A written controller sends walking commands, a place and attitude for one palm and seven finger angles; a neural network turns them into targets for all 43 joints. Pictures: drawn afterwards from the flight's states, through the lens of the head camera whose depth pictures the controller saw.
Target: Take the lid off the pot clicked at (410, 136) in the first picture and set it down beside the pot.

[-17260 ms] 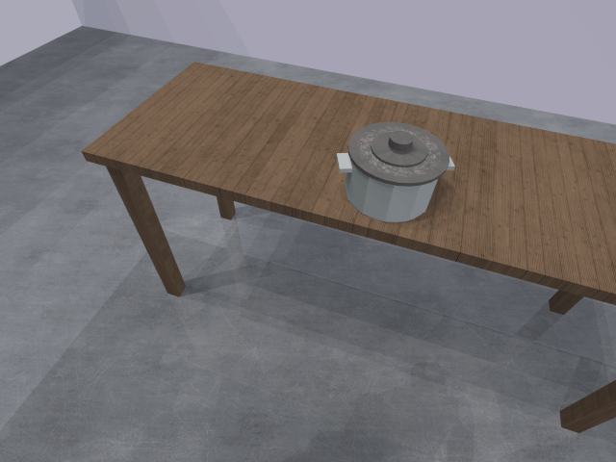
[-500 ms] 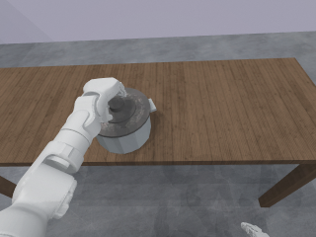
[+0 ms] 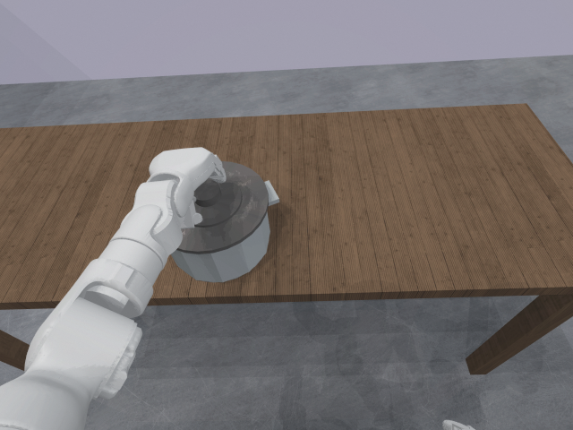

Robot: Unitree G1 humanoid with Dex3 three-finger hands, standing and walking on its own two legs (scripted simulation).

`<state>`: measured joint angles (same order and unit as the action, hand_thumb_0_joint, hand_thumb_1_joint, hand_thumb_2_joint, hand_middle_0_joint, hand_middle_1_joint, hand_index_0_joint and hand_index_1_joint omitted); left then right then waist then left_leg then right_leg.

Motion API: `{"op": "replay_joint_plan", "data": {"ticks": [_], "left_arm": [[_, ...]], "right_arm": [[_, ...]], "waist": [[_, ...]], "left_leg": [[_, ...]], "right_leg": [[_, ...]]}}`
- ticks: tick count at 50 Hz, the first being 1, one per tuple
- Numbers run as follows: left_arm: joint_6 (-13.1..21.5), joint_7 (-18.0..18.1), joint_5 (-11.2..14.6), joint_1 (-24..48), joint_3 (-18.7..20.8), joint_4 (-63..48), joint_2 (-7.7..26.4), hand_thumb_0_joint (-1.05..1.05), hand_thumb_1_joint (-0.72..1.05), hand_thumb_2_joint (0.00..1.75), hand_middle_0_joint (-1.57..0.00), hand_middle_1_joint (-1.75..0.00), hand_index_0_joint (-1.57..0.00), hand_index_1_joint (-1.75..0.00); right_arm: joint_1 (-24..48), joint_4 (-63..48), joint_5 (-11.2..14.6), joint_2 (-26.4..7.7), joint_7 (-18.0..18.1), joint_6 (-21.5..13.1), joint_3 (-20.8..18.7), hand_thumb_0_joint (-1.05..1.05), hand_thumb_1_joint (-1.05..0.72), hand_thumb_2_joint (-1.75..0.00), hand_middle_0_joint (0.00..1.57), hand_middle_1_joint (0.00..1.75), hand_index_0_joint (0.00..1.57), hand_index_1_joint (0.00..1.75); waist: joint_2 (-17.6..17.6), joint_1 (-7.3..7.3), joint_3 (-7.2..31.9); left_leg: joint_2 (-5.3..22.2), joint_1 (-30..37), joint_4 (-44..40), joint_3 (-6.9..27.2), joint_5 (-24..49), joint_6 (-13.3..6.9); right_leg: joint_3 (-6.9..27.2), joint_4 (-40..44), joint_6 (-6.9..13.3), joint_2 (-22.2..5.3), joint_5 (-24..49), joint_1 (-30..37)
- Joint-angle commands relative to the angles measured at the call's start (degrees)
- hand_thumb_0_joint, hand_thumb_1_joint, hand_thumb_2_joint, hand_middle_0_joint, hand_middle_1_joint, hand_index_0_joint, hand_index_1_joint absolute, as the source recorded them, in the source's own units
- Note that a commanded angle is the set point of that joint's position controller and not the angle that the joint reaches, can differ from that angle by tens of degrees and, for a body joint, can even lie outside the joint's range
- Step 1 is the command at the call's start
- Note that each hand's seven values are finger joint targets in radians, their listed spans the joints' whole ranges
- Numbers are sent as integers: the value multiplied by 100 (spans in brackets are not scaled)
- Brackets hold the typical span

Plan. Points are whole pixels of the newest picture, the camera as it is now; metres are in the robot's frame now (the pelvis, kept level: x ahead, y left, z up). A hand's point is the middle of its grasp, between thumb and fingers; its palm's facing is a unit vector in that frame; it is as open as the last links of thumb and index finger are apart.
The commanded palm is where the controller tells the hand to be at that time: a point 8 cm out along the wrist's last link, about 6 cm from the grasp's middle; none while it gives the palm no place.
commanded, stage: close the fingers and squeeze the knob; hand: left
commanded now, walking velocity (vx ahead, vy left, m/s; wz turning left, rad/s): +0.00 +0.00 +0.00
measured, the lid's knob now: (206, 193) +0.48 +0.13 +0.05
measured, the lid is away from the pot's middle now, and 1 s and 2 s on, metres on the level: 0.00 0.00 0.00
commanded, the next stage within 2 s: lift the lid straight up in 1.50 s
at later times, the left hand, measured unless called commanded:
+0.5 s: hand (196, 198) +0.44 +0.14 +0.08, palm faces -0.31 -0.06 -0.95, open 8.9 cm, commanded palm +0.43 +0.15 +0.14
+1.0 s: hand (196, 195) +0.45 +0.14 +0.08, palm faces -0.31 -0.05 -0.95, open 7.9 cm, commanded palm +0.44 +0.14 +0.14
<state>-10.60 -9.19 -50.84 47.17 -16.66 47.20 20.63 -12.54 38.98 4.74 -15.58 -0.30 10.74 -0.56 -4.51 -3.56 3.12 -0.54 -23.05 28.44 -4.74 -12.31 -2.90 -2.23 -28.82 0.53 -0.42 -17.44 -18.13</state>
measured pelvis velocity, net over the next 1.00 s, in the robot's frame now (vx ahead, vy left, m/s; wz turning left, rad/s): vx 0.00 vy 0.00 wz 0.00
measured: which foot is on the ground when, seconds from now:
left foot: down 0.00-1.00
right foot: down 0.00-1.00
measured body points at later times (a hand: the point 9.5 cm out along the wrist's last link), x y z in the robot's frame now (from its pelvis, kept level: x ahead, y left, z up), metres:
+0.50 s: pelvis +0.00 +0.00 +0.00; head +0.03 -0.03 +0.45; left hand +0.45 +0.14 +0.13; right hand +0.11 -0.26 -0.13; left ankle +0.02 +0.09 -0.74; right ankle -0.04 -0.11 -0.74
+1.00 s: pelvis +0.00 +0.00 +0.00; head +0.04 -0.03 +0.45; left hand +0.46 +0.14 +0.13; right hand +0.11 -0.26 -0.13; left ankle +0.02 +0.09 -0.74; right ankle -0.04 -0.11 -0.74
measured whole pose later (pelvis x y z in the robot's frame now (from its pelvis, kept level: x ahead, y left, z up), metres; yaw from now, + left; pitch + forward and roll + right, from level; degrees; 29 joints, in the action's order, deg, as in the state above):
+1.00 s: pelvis +0.00 +0.00 +0.00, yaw +0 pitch +7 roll +0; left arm -10.0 -9.7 -51.1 47.7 -16.3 47.2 20.7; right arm -11.5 38.4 4.8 -15.6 0.0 10.8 -0.3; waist -4.2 -3.7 3.1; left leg -0.4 -23.1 28.4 -4.8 -12.6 -2.8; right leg -2.0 -28.5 0.6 -0.2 -17.5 -18.1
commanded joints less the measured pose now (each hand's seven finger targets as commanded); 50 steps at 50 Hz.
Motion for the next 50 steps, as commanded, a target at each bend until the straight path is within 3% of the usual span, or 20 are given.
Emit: {"op": "replay_joint_plan", "data": {"ticks": [1,2,5,8,9,10,11,17,20,22,28,29,31,32,35,38,40,43,46,50], "left_arm": [[69,113,-54,2861,561,-1066,1284,0,-14,112,-60,-57,-60,-57],[154,93,-31,2930,680,-1361,1394,0,-13,112,-60,-59,-60,-59],[144,101,-82,2739,356,-1110,1013,0,-10,112,-59,-66,-59,-66],[169,111,-57,2566,419,-1142,1030,0,-6,111,-59,-72,-59,-72],[160,140,-60,2584,586,-1065,1242,0,-5,111,-59,-73,-59,-73],[131,138,-23,2554,486,-1027,1122,0,-4,111,-59,-75,-59,-75],[132,164,-55,2656,676,-1071,1380,0,-3,110,-59,-76,-59,-76],[114,209,-152,2839,556,-1138,1230,0,4,107,-61,-85,-61,-85],[13,205,-108,2876,416,-914,1088,0,7,105,-62,-88,-62,-88],[29,183,-101,2881,641,-810,1369,0,10,104,-63,-90,-63,-90],[93,130,-144,2883,570,-851,1315,0,18,99,-66,-95,-66,-95],[104,121,-138,2862,573,-941,1308,0,19,98,-67,-95,-67,-95],[101,101,-122,2589,656,-726,1387,0,22,95,-68,-97,-68,-97],[129,60,-83,2541,569,-659,1218,0,23,94,-69,-97,-69,-97],[95,75,-82,2793,490,-793,1212,0,27,91,-71,-99,-71,-99],[188,110,-137,2614,773,-1043,1509,0,32,86,-73,-100,-73,-100],[154,101,-115,2701,391,-1116,1032,0,35,83,-74,-100,-74,-100],[117,135,-102,2475,562,-808,1206,0,39,78,-77,-101,-77,-101],[65,167,-107,2704,577,-986,1264,0,38,83,-77,-101,-74,-99],[40,168,-110,2783,485,-1083,1143,0,37,88,-78,-101,-72,-97]], "right_arm": [[286,-667,-5,-697,72,-192,-184,0,-90,-90,20,30,20,30],[324,-735,-24,-695,78,-218,-191,0,-90,-90,20,30,20,30],[300,-685,-3,-650,70,-185,-194,0,-90,-90,20,30,20,30],[345,-733,-20,-661,31,-184,-194,0,-90,-90,20,30,20,30],[314,-699,-12,-686,41,-169,-175,0,-90,-90,20,30,20,30],[344,-724,-9,-668,55,-162,-172,0,-90,-90,20,30,20,30],[321,-713,-9,-692,60,-162,-161,0,-90,-90,20,30,20,30],[406,-738,-14,-656,73,-185,-164,0,-90,-90,20,30,20,30],[342,-685,-5,-659,82,-151,-159,0,-90,-90,20,30,20,30],[373,-709,-3,-699,113,-167,-132,0,-90,-90,20,30,20,30],[324,-729,-17,-677,150,-191,-142,0,-90,-90,20,30,20,30],[305,-727,-23,-674,139,-204,-152,0,-90,-90,20,30,20,30],[280,-720,-6,-702,133,-191,-140,0,-90,-90,20,30,20,30],[296,-743,-7,-687,124,-198,-145,0,-90,-90,20,30,20,30],[258,-704,-5,-704,124,-177,-171,0,-90,-90,20,30,20,30],[246,-750,-31,-707,116,-202,-186,0,-90,-90,20,30,20,30],[260,-712,-22,-668,83,-176,-190,0,-90,-90,20,30,20,30],[257,-704,-16,-705,68,-157,-189,0,-90,-90,20,30,20,30],[271,-686,-12,-707,79,-165,-187,0,-90,-90,20,30,20,30],[284,-688,-20,-684,61,-176,-198,0,-90,-90,20,30,20,30]], "waist": [[639,-53,2141],[628,-9,2311],[449,-74,2064],[449,-21,2003],[573,7,2113],[569,-12,1998],[628,24,2135],[527,-2,2199],[481,-56,1995],[656,-19,2068],[456,-36,2173],[477,-23,2332],[547,0,2189],[724,-28,2084],[613,-72,1984],[458,18,2301],[406,-50,2179],[588,-27,1969],[630,-23,2243],[500,-47,2217]], "left_leg": [[-36,1758,8,415,1544,-204],[-42,1788,29,430,1696,-218],[5,1861,19,451,1657,-177],[-1,1811,46,450,1703,-175],[-11,1771,2,446,1637,-169],[-15,1698,-5,414,1581,-175],[-23,1687,-8,428,1569,-177],[-20,1748,13,434,1591,-177],[3,1665,-22,412,1394,-159],[-30,1512,-41,398,1311,-176],[-24,1631,13,388,1500,-190],[-39,1736,20,381,1589,-196],[-27,1643,20,378,1646,-180],[-34,1556,35,376,1669,-196],[-19,1575,24,351,1538,-209],[-18,1747,84,386,1900,-214],[8,1827,80,397,1952,-190],[14,1649,59,392,1817,-189],[-9,1768,43,394,1791,-191],[16,1858,72,422,1855,-186]], "right_leg": [[59,286,116,139,2268,68],[78,276,130,111,2417,217],[6,254,139,139,2141,-87],[18,251,154,138,2199,-51],[20,250,140,140,2190,55],[23,262,138,131,2201,62],[51,259,133,133,2256,159],[65,283,153,129,2184,82],[27,283,141,135,2034,-23],[95,322,133,114,2086,152],[98,274,142,109,2286,194],[106,280,126,116,2386,234],[80,269,122,121,2436,215],[86,292,120,126,2478,198],[78,312,117,125,2389,123],[96,235,139,119,2634,295],[35,228,134,134,2553,68],[29,243,137,151,2440,77],[42,245,121,149,2461,137],[18,228,139,153,2408,39]]}}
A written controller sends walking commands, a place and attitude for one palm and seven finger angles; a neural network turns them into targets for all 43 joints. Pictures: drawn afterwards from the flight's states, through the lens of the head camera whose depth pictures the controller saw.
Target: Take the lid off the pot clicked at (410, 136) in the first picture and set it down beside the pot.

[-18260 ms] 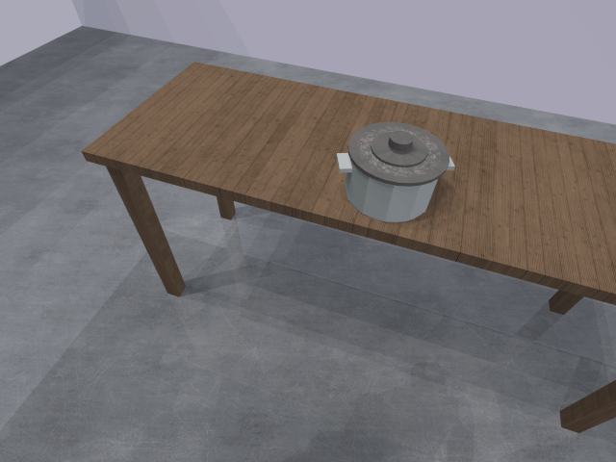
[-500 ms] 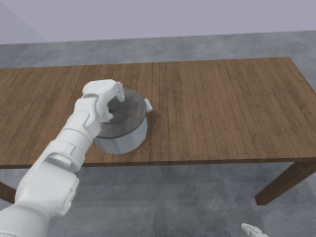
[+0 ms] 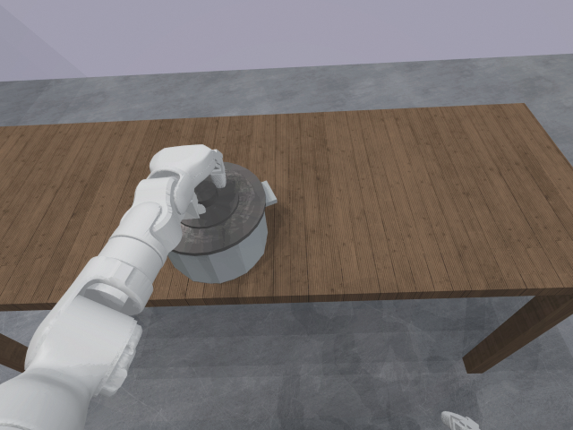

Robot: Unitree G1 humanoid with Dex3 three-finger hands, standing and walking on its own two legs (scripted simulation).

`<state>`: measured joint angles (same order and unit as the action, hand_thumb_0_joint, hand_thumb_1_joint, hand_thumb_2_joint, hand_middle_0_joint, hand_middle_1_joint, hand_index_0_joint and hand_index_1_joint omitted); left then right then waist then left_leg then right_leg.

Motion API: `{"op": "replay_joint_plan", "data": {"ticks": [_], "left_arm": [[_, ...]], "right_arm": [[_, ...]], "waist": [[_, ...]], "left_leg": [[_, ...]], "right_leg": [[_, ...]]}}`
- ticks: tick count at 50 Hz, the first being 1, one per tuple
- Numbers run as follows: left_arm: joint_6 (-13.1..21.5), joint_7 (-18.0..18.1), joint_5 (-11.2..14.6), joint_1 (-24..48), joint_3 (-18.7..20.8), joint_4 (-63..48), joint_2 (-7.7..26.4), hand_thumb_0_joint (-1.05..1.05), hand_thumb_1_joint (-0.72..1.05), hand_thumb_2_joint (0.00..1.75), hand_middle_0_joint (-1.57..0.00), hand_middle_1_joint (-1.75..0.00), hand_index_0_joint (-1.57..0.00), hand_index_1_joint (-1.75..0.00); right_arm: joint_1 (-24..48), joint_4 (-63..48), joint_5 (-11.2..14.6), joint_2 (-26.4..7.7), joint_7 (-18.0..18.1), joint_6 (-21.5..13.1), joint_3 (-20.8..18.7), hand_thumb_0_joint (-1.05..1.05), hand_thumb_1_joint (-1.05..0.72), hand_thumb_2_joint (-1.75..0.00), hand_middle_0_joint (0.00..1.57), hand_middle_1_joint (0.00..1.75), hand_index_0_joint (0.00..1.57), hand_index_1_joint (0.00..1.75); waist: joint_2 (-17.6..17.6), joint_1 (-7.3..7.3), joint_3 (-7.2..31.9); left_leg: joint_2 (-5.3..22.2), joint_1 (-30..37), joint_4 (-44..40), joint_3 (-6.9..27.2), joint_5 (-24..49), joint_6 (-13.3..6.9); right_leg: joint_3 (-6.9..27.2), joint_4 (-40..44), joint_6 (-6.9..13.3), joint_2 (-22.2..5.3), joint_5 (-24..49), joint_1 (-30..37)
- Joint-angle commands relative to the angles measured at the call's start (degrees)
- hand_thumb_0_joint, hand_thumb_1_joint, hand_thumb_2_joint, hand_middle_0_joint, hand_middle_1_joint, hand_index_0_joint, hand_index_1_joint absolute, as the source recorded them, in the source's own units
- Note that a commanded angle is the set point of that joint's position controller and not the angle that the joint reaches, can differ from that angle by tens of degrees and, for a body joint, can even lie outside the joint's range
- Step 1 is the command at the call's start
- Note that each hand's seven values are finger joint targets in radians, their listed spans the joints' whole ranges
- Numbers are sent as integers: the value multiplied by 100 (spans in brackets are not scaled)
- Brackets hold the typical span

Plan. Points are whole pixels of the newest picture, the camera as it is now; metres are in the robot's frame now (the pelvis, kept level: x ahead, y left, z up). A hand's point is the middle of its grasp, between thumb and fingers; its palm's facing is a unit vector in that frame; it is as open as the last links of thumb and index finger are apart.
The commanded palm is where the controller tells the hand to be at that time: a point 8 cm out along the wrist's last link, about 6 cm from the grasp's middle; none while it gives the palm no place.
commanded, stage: close the fingers and squeeze the knob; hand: left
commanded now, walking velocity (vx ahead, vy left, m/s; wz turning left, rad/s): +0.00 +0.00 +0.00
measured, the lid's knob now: (203, 194) +0.47 +0.14 +0.05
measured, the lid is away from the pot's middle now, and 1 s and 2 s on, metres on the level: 0.00 0.00 0.01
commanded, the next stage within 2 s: lift the lid straight up in 0.50 s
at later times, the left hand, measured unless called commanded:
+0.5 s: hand (194, 194) +0.45 +0.14 +0.08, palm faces -0.33 -0.06 -0.94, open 7.9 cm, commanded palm +0.44 +0.15 +0.13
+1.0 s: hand (194, 190) +0.45 +0.14 +0.08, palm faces -0.32 -0.03 -0.95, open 7.9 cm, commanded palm +0.44 +0.14 +0.17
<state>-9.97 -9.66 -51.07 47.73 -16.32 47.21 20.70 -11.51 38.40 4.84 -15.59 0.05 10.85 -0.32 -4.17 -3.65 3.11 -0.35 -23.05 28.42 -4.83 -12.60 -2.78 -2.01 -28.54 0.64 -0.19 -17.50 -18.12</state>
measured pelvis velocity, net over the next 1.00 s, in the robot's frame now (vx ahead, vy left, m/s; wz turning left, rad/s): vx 0.00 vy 0.00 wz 0.00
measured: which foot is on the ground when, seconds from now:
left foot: down 0.00-1.00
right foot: down 0.00-1.00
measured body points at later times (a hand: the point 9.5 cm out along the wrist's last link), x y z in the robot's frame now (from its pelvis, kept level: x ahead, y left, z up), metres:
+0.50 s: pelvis +0.00 +0.00 +0.00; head +0.04 -0.02 +0.45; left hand +0.46 +0.14 +0.13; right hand +0.09 -0.26 -0.14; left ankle +0.02 +0.09 -0.74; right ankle -0.04 -0.11 -0.74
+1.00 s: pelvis +0.00 +0.00 +0.00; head +0.04 -0.03 +0.45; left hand +0.46 +0.14 +0.14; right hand +0.09 -0.25 -0.14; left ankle +0.02 +0.09 -0.74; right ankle -0.04 -0.11 -0.74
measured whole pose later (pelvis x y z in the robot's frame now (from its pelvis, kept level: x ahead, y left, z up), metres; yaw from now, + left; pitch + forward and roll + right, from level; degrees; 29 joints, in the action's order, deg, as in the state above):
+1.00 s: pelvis +0.00 +0.00 +0.00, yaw +0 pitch +7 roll +0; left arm -9.3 -11.1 -50.9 49.1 -16.7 47.4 21.4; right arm -13.6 39.6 4.5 -15.5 1.3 6.9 -0.4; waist -4.6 -4.5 2.5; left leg -0.8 -22.2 27.4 -4.9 -12.2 -3.2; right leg -1.9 -27.6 0.3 -0.6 -17.1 -17.2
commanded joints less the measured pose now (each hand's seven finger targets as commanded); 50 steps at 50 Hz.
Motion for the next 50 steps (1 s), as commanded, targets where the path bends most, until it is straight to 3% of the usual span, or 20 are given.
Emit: {"op": "replay_joint_plan", "data": {"ticks": [1,8,12,15,17,19,20,23,25,26,29,30,34,36,37,39,42,45,48,50], "left_arm": [[-46,203,-102,2616,391,-877,1062,0,38,89,-78,-101,-72,-97],[-88,176,-100,2791,414,-576,1139,0,44,92,-81,-102,-73,-97],[-17,151,-122,2882,514,-705,1219,0,48,93,-83,-103,-75,-98],[-84,135,-94,2923,257,-407,947,0,50,95,-84,-104,-77,-99],[-23,152,-130,2993,631,-510,1391,0,52,96,-86,-105,-78,-100],[-27,151,-146,2942,486,-486,1278,0,54,97,-87,-105,-79,-101],[-31,131,-106,2865,318,-424,1009,0,55,97,-88,-106,-80,-101],[-27,135,-135,2980,426,-301,1187,0,57,99,-90,-106,-82,-102],[-75,150,-140,3033,284,-181,1014,0,58,100,-91,-107,-83,-102],[-56,155,-171,3092,456,-262,1252,0,59,100,-91,-107,-83,-103],[-2,146,-180,3244,343,-451,1125,0,59,101,-93,-108,-84,-103],[-19,145,-173,3087,301,-236,1000,0,59,101,-93,-108,-85,-104],[44,176,-169,3414,457,-698,1258,0,59,102,-94,-108,-85,-104],[-8,178,-123,3574,315,-687,1091,0,59,102,-94,-108,-85,-104],[36,161,-87,3729,370,-829,1135,0,59,102,-94,-108,-86,-104],[36,223,-125,3808,649,-939,1565,0,59,102,-94,-108,-86,-104],[118,195,-71,3790,459,-1233,1223,0,59,102,-95,-108,-86,-105],[85,233,-63,3909,470,-1288,1305,0,59,103,-95,-108,-86,-105],[144,296,-30,3899,767,-1716,1652,0,59,103,-95,-108,-86,-105],[53,282,-12,3703,646,-1550,1462,0,59,103,-95,-108,-86,-105]], "right_arm": [[211,-626,-15,-679,24,-181,-200,0,-90,-90,20,30,20,30],[177,-606,-10,-702,85,-177,-166,0,-90,-90,20,30,20,30],[159,-635,-31,-690,108,-215,-173,0,-90,-90,20,30,20,30],[91,-555,-11,-692,121,-189,-173,0,-90,-90,20,30,20,30],[98,-593,-29,-722,140,-221,-165,0,-90,-90,20,30,20,30],[83,-591,-13,-722,145,-215,-144,0,-90,-90,20,30,20,30],[72,-608,-24,-685,144,-224,-161,0,-90,-90,20,30,20,30],[30,-558,-13,-737,158,-213,-170,0,-90,-90,20,30,20,30],[-27,-514,-12,-721,172,-238,-175,0,-90,-90,20,30,20,30],[-64,-497,-14,-753,173,-250,-174,0,-90,-90,20,30,20,30],[-52,-519,-27,-733,187,-271,-185,0,-90,-90,20,30,20,30],[-82,-510,-27,-726,175,-276,-194,0,-90,-90,20,30,20,30],[-68,-529,-44,-718,176,-322,-208,0,-90,-90,20,30,20,30],[-78,-478,-27,-717,180,-335,-212,0,-90,-90,20,30,20,30],[-56,-510,-24,-708,188,-377,-215,0,-90,-90,20,30,20,30],[-83,-485,-34,-740,203,-420,-205,0,-90,-90,20,30,20,30],[-3,-559,-35,-667,197,-519,-212,0,-90,-90,20,30,20,30],[-43,-492,-36,-688,169,-549,-217,0,-90,-90,20,30,20,30],[8,-556,-61,-681,160,-634,-212,0,-90,-90,20,30,20,30],[48,-519,-56,-663,140,-627,-209,0,-90,-90,20,30,20,30]], "waist": [[487,-34,2159],[554,-85,1941],[603,-53,2244],[630,-146,1849],[703,-51,2050],[554,-73,2069],[508,-98,1989],[620,-129,1796],[561,-174,1750],[626,-133,1944],[524,-157,2145],[513,-161,1969],[366,-142,2365],[401,-201,2194],[536,-202,2236],[359,-145,2417],[343,-143,2606],[215,-167,2409],[108,-59,2770],[233,-73,2626]], "left_leg": [[-26,1826,74,418,1832,-189],[-27,1549,34,393,1492,-197],[-43,1658,72,400,1651,-213],[-17,1504,15,385,1349,-195],[-33,1479,13,401,1424,-214],[-45,1510,-9,397,1382,-197],[-39,1536,-3,394,1383,-197],[-6,1398,-26,392,1179,-206],[-20,1437,-29,381,1116,-204],[-20,1469,-37,408,1149,-200],[-32,1581,-16,398,1236,-213],[-12,1580,-3,425,1274,-200],[-33,1839,1,453,1429,-223],[-13,1839,-42,462,1304,-219],[-13,1809,-25,484,1354,-237],[-24,1921,-65,500,1346,-229],[-19,2160,-12,560,1749,-228],[11,2236,-36,566,1703,-208],[-6,2397,12,592,2103,-215],[-9,2361,8,589,2169,-200]], "right_leg": [[5,209,122,139,2372,-21],[41,246,124,113,2215,-4],[82,252,122,110,2352,95],[22,279,108,123,2081,-121],[71,283,127,114,2154,63],[67,259,120,115,2146,47],[39,271,123,114,2089,-29],[60,323,122,118,1897,-113],[40,333,119,134,1809,-232],[56,315,114,138,1834,-145],[74,300,115,129,1918,-101],[16,281,136,139,1859,-231],[60,292,133,145,2018,-67],[32,340,123,155,1879,-220],[41,349,129,148,1925,-149],[64,330,128,144,1980,-5],[25,301,145,145,2196,-15],[-12,306,141,153,2124,-133],[32,259,151,134,2505,174],[-5,257,136,136,2565,136]]}}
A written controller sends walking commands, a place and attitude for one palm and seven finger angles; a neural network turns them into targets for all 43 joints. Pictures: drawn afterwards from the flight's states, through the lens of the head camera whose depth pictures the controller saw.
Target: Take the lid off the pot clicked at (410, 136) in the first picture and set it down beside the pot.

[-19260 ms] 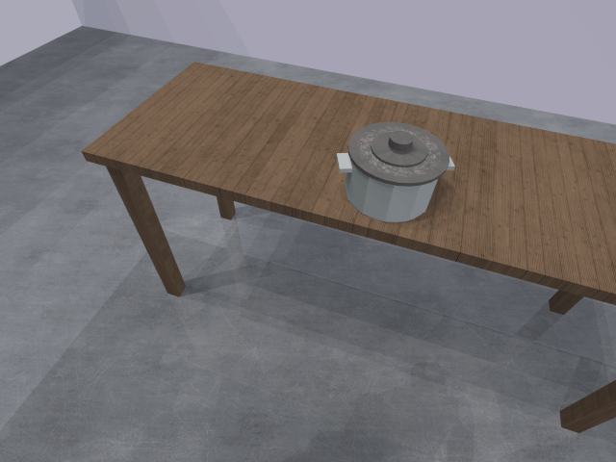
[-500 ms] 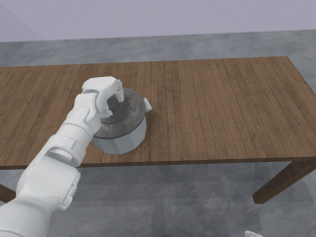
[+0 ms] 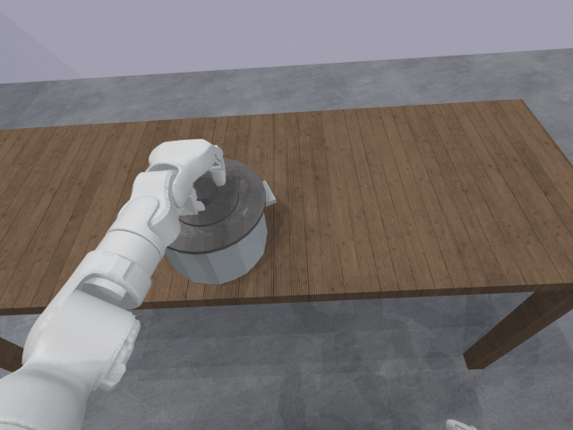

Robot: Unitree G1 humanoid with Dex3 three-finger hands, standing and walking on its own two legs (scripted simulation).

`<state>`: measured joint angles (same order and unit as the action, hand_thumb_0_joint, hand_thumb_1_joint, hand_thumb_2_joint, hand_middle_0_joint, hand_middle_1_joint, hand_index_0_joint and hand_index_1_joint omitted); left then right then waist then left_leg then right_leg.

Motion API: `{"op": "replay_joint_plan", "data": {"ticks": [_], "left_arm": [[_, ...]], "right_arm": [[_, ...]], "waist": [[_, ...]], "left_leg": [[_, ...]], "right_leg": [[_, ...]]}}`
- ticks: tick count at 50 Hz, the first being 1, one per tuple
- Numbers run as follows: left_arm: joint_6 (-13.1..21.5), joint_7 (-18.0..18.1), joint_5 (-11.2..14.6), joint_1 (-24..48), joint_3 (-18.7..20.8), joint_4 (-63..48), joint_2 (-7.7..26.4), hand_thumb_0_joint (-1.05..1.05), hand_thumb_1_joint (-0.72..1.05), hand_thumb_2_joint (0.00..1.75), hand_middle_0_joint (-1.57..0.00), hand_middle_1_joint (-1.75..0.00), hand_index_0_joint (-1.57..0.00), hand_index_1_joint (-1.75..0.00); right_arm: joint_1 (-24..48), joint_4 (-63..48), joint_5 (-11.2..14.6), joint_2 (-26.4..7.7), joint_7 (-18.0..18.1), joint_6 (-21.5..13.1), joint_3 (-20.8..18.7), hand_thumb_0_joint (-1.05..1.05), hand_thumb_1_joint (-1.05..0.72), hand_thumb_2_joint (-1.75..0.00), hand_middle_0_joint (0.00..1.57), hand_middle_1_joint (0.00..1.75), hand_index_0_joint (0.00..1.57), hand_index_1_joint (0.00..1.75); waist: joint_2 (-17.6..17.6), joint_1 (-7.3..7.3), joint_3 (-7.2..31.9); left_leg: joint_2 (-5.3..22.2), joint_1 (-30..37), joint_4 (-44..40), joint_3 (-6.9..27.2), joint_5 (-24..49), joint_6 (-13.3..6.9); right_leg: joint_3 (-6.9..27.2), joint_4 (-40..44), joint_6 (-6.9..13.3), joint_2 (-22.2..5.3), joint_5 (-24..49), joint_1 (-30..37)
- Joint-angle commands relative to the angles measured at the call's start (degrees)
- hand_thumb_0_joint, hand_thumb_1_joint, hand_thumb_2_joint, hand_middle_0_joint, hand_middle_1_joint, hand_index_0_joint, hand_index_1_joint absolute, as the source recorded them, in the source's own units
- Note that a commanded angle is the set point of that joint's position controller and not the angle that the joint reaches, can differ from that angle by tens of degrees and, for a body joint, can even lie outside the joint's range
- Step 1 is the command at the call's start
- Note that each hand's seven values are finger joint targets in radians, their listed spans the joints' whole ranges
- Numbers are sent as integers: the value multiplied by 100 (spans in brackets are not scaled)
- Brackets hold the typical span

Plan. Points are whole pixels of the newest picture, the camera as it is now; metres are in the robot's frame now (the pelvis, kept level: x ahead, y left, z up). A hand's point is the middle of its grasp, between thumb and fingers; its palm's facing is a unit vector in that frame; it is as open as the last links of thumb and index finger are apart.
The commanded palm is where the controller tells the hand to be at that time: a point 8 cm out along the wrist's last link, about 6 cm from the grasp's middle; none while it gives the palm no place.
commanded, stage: lift the lid straight up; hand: left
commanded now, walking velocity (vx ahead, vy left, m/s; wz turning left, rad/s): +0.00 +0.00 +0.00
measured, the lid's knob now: (202, 191) +0.47 +0.13 +0.05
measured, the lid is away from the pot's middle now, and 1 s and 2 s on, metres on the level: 0.00 0.01 0.04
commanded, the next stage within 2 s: move the lid sideways beside the pot in 1.60 s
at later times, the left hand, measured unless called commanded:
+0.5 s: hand (191, 173) +0.44 +0.12 +0.13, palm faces -0.27 -0.03 -0.96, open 7.9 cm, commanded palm +0.44 +0.13 +0.21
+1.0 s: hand (179, 148) +0.45 +0.13 +0.17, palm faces -0.25 -0.03 -0.97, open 7.9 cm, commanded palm +0.44 +0.13 +0.25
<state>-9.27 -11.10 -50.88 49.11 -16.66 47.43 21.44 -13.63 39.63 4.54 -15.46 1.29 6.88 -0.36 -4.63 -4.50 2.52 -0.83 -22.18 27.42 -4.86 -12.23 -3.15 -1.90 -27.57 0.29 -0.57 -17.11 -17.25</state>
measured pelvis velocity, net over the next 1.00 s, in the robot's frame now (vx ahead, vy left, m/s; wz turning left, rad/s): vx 0.00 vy -0.01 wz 0.02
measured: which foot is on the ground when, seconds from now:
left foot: down 0.00-1.00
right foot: down 0.00-1.00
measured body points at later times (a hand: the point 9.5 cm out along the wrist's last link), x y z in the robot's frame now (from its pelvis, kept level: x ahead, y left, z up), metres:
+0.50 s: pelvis +0.00 -0.01 +0.00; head +0.03 -0.05 +0.45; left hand +0.45 +0.12 +0.18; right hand +0.15 -0.26 -0.13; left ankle +0.01 +0.09 -0.74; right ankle -0.04 -0.12 -0.74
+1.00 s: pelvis +0.00 -0.01 +0.00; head +0.02 -0.04 +0.45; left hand +0.46 +0.13 +0.22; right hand +0.13 -0.26 -0.13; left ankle +0.01 +0.09 -0.74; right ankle -0.04 -0.12 -0.74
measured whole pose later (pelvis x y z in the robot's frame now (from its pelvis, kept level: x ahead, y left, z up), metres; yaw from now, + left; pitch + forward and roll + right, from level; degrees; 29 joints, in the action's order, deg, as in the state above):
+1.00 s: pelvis +0.00 -0.01 +0.00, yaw +1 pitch +4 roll +0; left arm -14.8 -20.7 -49.8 56.7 -17.5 41.0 24.1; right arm -10.3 39.0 4.8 -16.7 0.8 6.1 0.7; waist -5.1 -3.3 1.3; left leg -1.2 -18.6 25.2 -3.6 -10.9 -2.7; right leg -3.1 -26.1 0.7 -0.7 -16.6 -13.6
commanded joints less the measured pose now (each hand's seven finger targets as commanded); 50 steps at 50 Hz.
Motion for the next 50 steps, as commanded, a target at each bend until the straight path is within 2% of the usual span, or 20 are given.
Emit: {"op": "replay_joint_plan", "data": {"ticks": [1,2,5,7,9,14,15,16,20,22,25,28,31,32,35,37,41,46,49,50], "left_arm": [[-54,426,-48,3656,723,-1623,1454,0,59,103,-95,-108,-86,-105],[-63,385,-4,3623,504,-1642,1151,0,59,103,-95,-108,-86,-105],[-247,358,-36,3644,441,-1588,1130,0,59,103,-95,-108,-86,-105],[-260,279,-45,3756,410,-1836,1084,0,59,103,-95,-108,-86,-105],[-292,254,-60,3737,578,-2178,1344,0,59,103,-95,-108,-86,-105],[-495,112,-65,3617,589,-1920,1407,0,59,103,-95,-108,-86,-105],[-562,75,-33,3525,427,-1728,1190,0,59,103,-95,-108,-86,-105],[-577,58,-58,3687,571,-1733,1399,0,59,103,-95,-108,-86,-105],[-590,-45,-45,4043,449,-1904,1314,0,59,103,-95,-108,-86,-105],[-482,-104,-81,4201,500,-2230,1401,0,59,103,-95,-108,-86,-105],[-541,-162,-66,4131,343,-1836,1256,0,59,103,-95,-108,-86,-105],[-529,-193,-29,4215,556,-1721,1514,0,59,103,-95,-108,-86,-105],[-476,-220,-53,4361,554,-1966,1552,0,59,103,-95,-108,-86,-105],[-440,-260,-26,4268,545,-1972,1483,0,59,103,-95,-108,-86,-105],[-559,-306,-46,4018,842,-1433,1895,0,59,103,-95,-108,-86,-105],[-572,-400,-46,4223,538,-1647,1480,0,59,103,-95,-108,-86,-105],[-559,-468,-135,4363,677,-1813,1784,0,59,103,-95,-108,-86,-105],[-544,-576,-78,4481,606,-1980,1685,0,59,103,-95,-108,-86,-105],[-532,-602,-70,4604,797,-2043,1933,0,59,103,-95,-108,-86,-105],[-542,-614,-46,4746,579,-2177,1695,0,59,103,-95,-108,-86,-105]], "right_arm": [[249,-597,-17,-707,3,-209,-206,0,-90,-90,20,30,20,30],[319,-654,-4,-663,-21,-222,-200,0,-90,-90,20,30,20,30],[367,-603,3,-692,-81,-194,-213,0,-90,-90,20,30,20,30],[463,-672,-2,-677,-102,-199,-195,0,-90,-90,20,30,20,30],[506,-711,-23,-680,-138,-202,-203,0,-90,-90,20,30,20,30],[673,-707,5,-683,-141,-71,-130,0,-90,-90,20,30,20,30],[719,-738,16,-643,-129,-72,-121,0,-90,-90,20,30,20,30],[718,-692,19,-676,-115,-49,-100,0,-90,-90,20,30,20,30],[787,-757,20,-629,-69,-70,-80,0,-90,-90,20,30,20,30],[861,-855,5,-605,-62,-132,-60,0,-90,-90,20,30,20,30],[813,-754,23,-615,-35,-98,-53,0,-90,-90,20,30,20,30],[828,-763,25,-645,7,-135,-40,0,-90,-90,20,30,20,30],[836,-788,6,-625,-3,-220,-30,0,-90,-90,20,30,20,30],[833,-829,2,-621,-5,-235,-38,0,-90,-90,20,30,20,30],[842,-731,18,-686,26,-165,-7,0,-90,-90,20,30,20,30],[887,-797,21,-645,6,-189,-21,0,-90,-90,20,30,20,30],[884,-818,13,-683,-6,-241,-30,0,-90,-90,20,30,20,30],[822,-821,13,-684,-25,-302,-60,0,-90,-90,20,30,20,30],[831,-807,14,-725,-29,-332,-63,0,-90,-90,20,30,20,30],[851,-828,24,-692,-49,-349,-64,0,-90,-90,20,30,20,30]], "waist": [[402,12,2687],[409,-3,2633],[354,-2,2420],[331,22,2678],[226,86,2991],[681,100,2620],[631,87,2361],[760,101,2369],[540,71,2425],[403,104,2784],[528,29,2444],[643,66,2366],[488,116,2731],[597,115,2710],[850,160,2262],[851,124,2361],[442,150,2637],[508,111,2656],[618,134,2642],[511,102,2581]], "left_leg": [[49,2294,80,599,2147,-153],[29,2240,100,600,2258,-154],[44,2225,87,599,2087,-137],[12,2348,142,636,2365,-143],[20,2572,177,681,2605,-139],[-32,2110,93,573,2187,-153],[-49,1979,77,542,2049,-164],[-53,1951,48,553,1940,-156],[-73,2050,17,561,1791,-166],[-92,2262,56,613,2046,-169],[-78,2116,13,575,1746,-163],[-92,1966,-42,543,1557,-186],[-137,2185,-15,595,1820,-189],[-138,2107,8,590,1887,-204],[-130,1708,-87,488,1557,-206],[-158,1774,-66,491,1671,-215],[-160,2091,-30,567,1847,-209],[-137,2259,-36,600,1953,-215],[-125,2230,-55,601,1978,-215],[-113,2281,-71,622,2026,-199]], "right_leg": [[-30,163,167,184,2544,18],[-38,165,175,181,2580,0],[-66,151,173,181,2426,-126],[-39,125,184,167,2603,-44],[-22,84,167,157,2739,111],[-7,134,141,129,2854,329],[-15,157,147,125,2783,264],[-22,170,144,126,2765,296],[11,196,150,102,2628,308],[42,179,172,101,2761,403],[18,230,146,102,2569,286],[65,277,145,79,2544,413],[83,236,145,73,2796,550],[94,262,149,62,2891,609],[129,306,109,23,2904,711],[110,306,119,27,2977,678],[130,263,143,46,2931,654],[79,291,139,71,2861,545],[72,289,137,70,2905,597],[46,272,143,69,2864,505]]}}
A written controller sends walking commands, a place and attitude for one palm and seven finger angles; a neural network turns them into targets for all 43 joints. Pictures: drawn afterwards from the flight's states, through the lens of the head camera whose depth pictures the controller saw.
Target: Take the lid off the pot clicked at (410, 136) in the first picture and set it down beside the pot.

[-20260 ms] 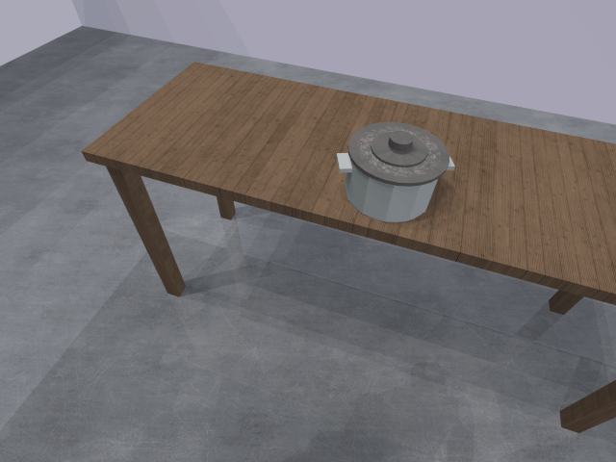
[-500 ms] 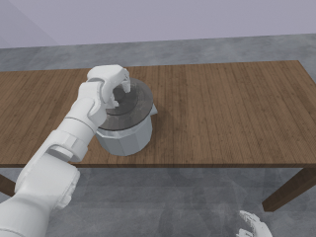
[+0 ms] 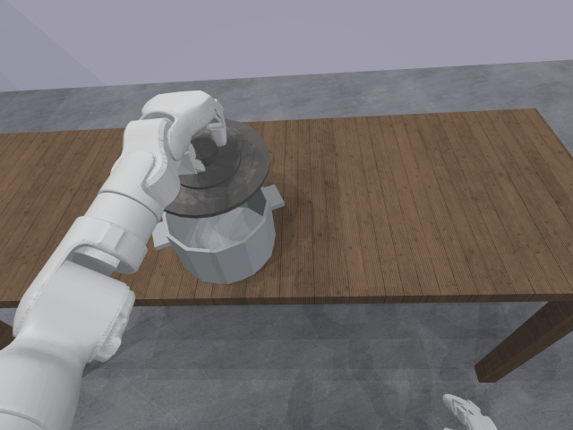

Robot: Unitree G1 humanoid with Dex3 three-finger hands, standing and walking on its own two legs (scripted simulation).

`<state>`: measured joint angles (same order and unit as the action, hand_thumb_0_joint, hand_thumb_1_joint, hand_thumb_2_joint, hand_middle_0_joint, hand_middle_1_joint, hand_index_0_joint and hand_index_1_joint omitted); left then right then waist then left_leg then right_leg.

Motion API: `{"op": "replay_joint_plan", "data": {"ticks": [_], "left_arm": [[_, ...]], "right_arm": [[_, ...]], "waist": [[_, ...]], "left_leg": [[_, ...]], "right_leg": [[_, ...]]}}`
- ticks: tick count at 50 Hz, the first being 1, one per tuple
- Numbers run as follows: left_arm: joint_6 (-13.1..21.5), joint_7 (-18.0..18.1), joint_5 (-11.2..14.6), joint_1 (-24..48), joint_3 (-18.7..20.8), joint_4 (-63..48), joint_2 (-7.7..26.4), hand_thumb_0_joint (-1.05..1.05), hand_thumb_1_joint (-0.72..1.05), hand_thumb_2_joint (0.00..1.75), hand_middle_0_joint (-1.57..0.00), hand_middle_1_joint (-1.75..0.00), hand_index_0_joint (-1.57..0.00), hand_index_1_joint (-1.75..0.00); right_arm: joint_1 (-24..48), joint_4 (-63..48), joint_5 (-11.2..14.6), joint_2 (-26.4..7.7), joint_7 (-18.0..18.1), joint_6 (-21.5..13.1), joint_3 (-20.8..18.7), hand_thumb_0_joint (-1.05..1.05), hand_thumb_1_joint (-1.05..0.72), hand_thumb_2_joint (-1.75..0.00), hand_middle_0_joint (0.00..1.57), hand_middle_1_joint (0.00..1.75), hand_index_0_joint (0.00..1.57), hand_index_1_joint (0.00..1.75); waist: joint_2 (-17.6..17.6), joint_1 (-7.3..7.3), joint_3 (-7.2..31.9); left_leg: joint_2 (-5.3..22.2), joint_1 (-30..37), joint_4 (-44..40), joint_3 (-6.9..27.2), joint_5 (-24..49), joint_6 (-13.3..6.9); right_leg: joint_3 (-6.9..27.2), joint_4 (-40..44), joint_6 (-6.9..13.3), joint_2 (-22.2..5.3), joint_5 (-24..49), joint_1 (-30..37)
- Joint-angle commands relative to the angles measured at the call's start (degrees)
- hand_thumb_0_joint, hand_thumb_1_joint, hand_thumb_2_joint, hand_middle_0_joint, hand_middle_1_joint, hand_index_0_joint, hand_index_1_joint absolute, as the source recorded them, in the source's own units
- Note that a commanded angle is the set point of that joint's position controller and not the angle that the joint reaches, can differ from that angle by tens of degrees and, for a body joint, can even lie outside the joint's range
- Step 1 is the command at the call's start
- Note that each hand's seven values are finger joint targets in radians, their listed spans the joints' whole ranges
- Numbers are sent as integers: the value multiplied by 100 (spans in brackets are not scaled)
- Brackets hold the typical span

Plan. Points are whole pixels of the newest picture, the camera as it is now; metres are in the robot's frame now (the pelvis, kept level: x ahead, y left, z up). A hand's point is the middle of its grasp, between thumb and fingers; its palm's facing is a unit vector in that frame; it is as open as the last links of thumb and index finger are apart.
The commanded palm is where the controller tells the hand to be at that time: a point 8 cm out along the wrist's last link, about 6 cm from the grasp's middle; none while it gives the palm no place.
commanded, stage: lift the lid straight up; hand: left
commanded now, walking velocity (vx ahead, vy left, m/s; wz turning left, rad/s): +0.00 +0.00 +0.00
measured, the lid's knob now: (202, 152) +0.49 +0.12 +0.14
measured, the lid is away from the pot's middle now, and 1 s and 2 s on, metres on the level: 0.01 0.04 0.15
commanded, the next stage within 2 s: move the lid sideways beside the pot in 0.60 s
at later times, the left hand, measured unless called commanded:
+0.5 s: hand (176, 128) +0.45 +0.13 +0.21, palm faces -0.19 -0.03 -0.98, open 7.9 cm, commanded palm +0.43 +0.14 +0.28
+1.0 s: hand (152, 128) +0.46 +0.17 +0.20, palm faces -0.22 -0.04 -0.97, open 7.9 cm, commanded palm +0.44 +0.18 +0.28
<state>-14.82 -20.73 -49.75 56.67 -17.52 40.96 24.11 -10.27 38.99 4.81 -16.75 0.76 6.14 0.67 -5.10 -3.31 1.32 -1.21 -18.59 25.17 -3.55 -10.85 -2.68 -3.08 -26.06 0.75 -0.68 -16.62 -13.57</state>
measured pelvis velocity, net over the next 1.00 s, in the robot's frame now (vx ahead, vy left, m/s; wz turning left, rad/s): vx -0.01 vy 0.01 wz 0.00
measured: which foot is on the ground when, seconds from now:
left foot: down 0.00-1.00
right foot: down 0.00-1.00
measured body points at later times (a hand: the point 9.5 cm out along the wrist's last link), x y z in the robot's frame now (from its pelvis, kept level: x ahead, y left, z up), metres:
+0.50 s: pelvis -0.01 +0.01 +0.00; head +0.00 -0.02 +0.45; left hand +0.45 +0.13 +0.27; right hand +0.14 -0.22 -0.12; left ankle +0.02 +0.09 -0.74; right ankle -0.04 -0.11 -0.74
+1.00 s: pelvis -0.01 +0.01 +0.00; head +0.01 -0.02 +0.45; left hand +0.47 +0.17 +0.26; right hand +0.10 -0.25 -0.13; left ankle +0.02 +0.09 -0.74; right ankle -0.04 -0.11 -0.74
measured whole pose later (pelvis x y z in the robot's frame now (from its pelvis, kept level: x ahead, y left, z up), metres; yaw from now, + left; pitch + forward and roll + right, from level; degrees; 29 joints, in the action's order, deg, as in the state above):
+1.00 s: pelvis -0.01 +0.01 +0.00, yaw +0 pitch +4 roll +0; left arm -15.0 -24.3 -52.5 63.5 -14.8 46.4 27.6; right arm -12.5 39.0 4.3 -16.6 1.1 4.1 1.0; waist -4.4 -3.7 1.3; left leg -1.8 -18.6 23.6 -3.9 -9.1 -3.6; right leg -2.6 -24.6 -0.1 -1.2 -14.7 -13.7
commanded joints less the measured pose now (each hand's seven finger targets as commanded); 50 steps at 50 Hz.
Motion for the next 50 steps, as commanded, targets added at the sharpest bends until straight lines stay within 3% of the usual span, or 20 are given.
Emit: {"op": "replay_joint_plan", "data": {"ticks": [1,4,7,9,12,15,17,20,23,25,26,29,32,37,38,40,42,43,47,50], "left_arm": [[-10,344,-165,3972,644,-1520,1361,0,59,103,-95,-108,-86,-105],[-70,333,-194,3783,835,-1414,1551,0,59,103,-95,-108,-86,-105],[-146,294,-174,3984,565,-1490,1213,0,59,103,-95,-108,-86,-105],[-224,292,-248,4089,757,-1410,1500,0,59,103,-95,-108,-86,-105],[-272,207,-177,4112,421,-1366,1031,0,59,103,-95,-108,-86,-105],[-297,162,-235,4482,637,-1444,1405,0,59,103,-95,-108,-86,-105],[-228,105,-125,4562,339,-1701,986,0,59,103,-95,-108,-86,-105],[-281,101,-250,4598,679,-1340,1447,0,59,103,-95,-108,-86,-105],[-347,37,-229,4354,357,-793,995,0,59,103,-95,-108,-86,-105],[-397,8,-253,4241,516,-487,1179,0,59,103,-95,-108,-86,-105],[-383,-5,-288,4371,563,-495,1296,0,59,103,-95,-108,-86,-105],[-204,-20,-310,4809,434,-995,1214,0,59,103,-95,-108,-86,-105],[-48,-12,-222,4872,232,-1259,949,0,59,103,-95,-108,-86,-105],[31,120,-149,4722,1039,-772,1879,0,59,103,-95,-108,-86,-105],[31,146,-264,4752,1112,-671,2058,0,59,103,-95,-108,-86,-105],[16,185,-394,4801,1030,-612,2060,0,59,103,-95,-108,-86,-105],[38,172,-412,4557,786,-610,1686,0,59,103,-95,-108,-86,-105],[-1,162,-527,4396,918,-419,1881,0,59,103,-95,-108,-86,-105],[25,-32,-371,4215,855,-824,1768,0,59,103,-95,-108,-86,-105],[82,-182,-359,4445,1021,-1191,2120,0,59,103,-95,-108,-86,-105]], "right_arm": [[508,-752,-5,-555,-11,-294,-179,0,-90,-90,20,30,20,30],[524,-759,-30,-581,-50,-292,-174,0,-90,-90,20,30,20,30],[581,-779,-15,-558,-78,-279,-168,0,-90,-90,20,30,20,30],[582,-737,-32,-593,-78,-269,-152,0,-90,-90,20,30,20,30],[620,-796,-27,-533,-88,-301,-156,0,-90,-90,20,30,20,30],[632,-770,-36,-556,-76,-318,-129,0,-90,-90,20,30,20,30],[680,-854,-27,-510,-84,-376,-141,0,-90,-90,20,30,20,30],[586,-728,-56,-548,-70,-371,-125,0,-90,-90,20,30,20,30],[588,-678,-41,-525,-71,-323,-93,0,-90,-90,20,30,20,30],[559,-663,-42,-558,-42,-286,-78,0,-90,-90,20,30,20,30],[568,-679,-43,-561,-17,-288,-63,0,-90,-90,20,30,20,30],[566,-777,-69,-514,3,-362,-81,0,-90,-90,20,30,20,30],[523,-842,-65,-487,14,-438,-101,0,-90,-90,20,30,20,30],[315,-687,-80,-611,104,-516,-96,0,-90,-90,20,30,20,30],[326,-669,-78,-581,124,-524,-76,0,-90,-90,20,30,20,30],[310,-634,-66,-595,140,-505,-74,0,-90,-90,20,30,20,30],[354,-731,-66,-580,115,-522,-109,0,-90,-90,20,30,20,30],[322,-677,-77,-609,98,-484,-117,0,-90,-90,20,30,20,30],[346,-852,-63,-646,59,-466,-183,0,-90,-90,20,30,20,30],[322,-854,-50,-666,77,-465,-193,0,-90,-90,20,30,20,30]], "waist": [[507,-6,2718],[509,72,2790],[561,24,2683],[586,65,2710],[544,-2,2699],[635,35,2801],[488,-10,2913],[611,50,2724],[741,14,2273],[887,59,2081],[954,63,2152],[580,30,2583],[446,-40,2713],[739,52,2544],[840,78,2525],[714,74,2384],[580,68,2449],[519,102,2409],[437,57,2797],[460,29,2892]], "left_leg": [[-72,2033,177,519,1979,-241],[-70,2000,172,545,2071,-223],[-56,1982,152,562,2075,-202],[-53,1971,110,562,1914,-196],[-59,2071,143,617,2035,-190],[-61,2096,68,640,1844,-174],[-52,2290,103,693,2087,-172],[-36,2169,-4,671,1731,-152],[-55,1871,-74,631,1401,-136],[-63,1673,-160,610,1039,-153],[-84,1622,-171,589,960,-166],[-80,1964,-131,642,1132,-163],[-50,2211,-74,733,1414,-160],[-76,1793,-174,620,1139,-213],[-69,1701,-206,586,1034,-209],[-40,1643,-239,573,1053,-189],[-52,1704,-154,578,1305,-195],[-28,1694,-130,569,1303,-176],[-54,1968,-8,599,1709,-210],[-70,2076,18,574,1749,-255]], "right_leg": [[145,125,108,95,2766,41],[152,117,118,90,2755,133],[100,132,144,88,2629,-2],[112,134,135,95,2564,50],[67,165,157,102,2444,-118],[79,134,146,106,2378,-21],[52,160,162,98,2334,-145],[55,204,159,113,2106,-146],[18,245,163,105,1860,-310],[24,309,154,105,1599,-299],[57,317,143,92,1591,-196],[88,297,160,89,1683,-157],[62,320,186,114,1717,-273],[128,394,154,88,1863,78],[161,375,132,83,1818,136],[131,372,151,84,1800,51],[137,379,176,73,1955,40],[147,337,177,83,1946,7],[155,326,169,75,2237,118],[189,337,125,76,2411,183]]}}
